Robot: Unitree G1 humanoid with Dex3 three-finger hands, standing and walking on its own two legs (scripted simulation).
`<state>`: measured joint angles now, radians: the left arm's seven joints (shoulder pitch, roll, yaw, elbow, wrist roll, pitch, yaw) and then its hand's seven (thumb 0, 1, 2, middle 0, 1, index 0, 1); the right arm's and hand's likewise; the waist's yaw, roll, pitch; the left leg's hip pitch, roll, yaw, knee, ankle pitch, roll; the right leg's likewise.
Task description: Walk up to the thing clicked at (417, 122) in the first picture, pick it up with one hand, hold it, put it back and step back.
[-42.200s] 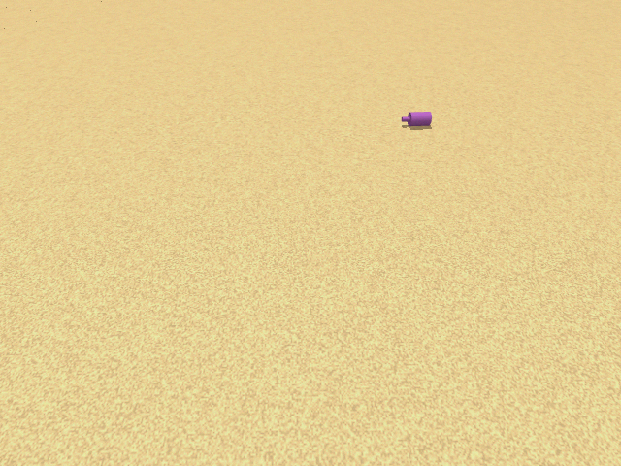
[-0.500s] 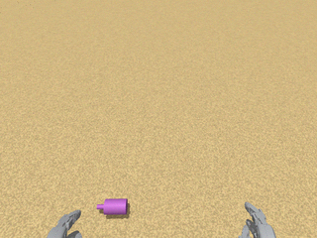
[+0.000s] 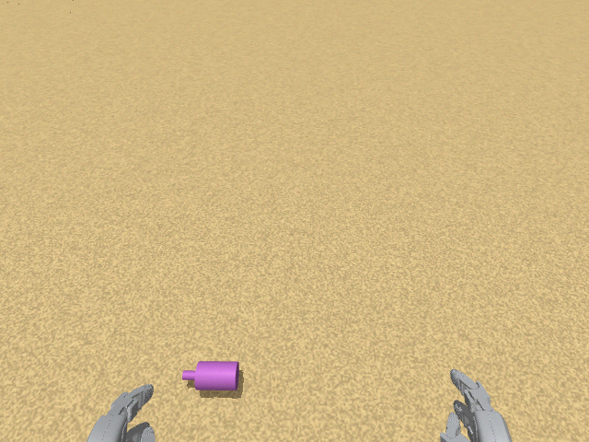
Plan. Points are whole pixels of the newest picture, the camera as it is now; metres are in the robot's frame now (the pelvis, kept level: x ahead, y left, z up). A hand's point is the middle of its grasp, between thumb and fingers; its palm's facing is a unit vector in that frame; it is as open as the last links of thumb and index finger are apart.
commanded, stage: home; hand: left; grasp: from above
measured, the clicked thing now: (210, 375) +0.48 +0.24 -0.68
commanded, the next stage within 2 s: stand in 1.44 s
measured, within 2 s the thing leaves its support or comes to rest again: neither
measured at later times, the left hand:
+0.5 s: hand out of the picture +0.16 +0.18 -0.05, palm faces +0.03 -0.98 -0.19, open 7.4 cm
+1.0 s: hand out of the picture +0.17 +0.18 -0.05, palm faces +0.03 -0.98 -0.19, open 7.4 cm
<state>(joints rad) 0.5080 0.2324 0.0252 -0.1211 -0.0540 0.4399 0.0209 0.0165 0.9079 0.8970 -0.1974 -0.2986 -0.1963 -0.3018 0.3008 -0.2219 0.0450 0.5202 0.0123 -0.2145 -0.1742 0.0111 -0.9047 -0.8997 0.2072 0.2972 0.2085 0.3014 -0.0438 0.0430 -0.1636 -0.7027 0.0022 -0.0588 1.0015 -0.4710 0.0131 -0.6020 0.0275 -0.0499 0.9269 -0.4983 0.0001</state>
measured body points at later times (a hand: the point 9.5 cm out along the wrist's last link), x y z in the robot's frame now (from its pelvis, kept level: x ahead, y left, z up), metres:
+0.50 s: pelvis +0.00 +0.00 +0.00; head +0.01 +0.01 +0.45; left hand +0.15 +0.23 -0.03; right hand +0.15 -0.24 -0.06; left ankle +0.02 +0.11 -0.68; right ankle -0.02 -0.12 -0.68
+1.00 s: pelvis +0.01 +0.00 +0.00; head +0.03 +0.01 +0.45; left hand +0.16 +0.23 -0.03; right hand +0.16 -0.24 -0.06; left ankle +0.02 +0.11 -0.68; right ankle -0.02 -0.12 -0.68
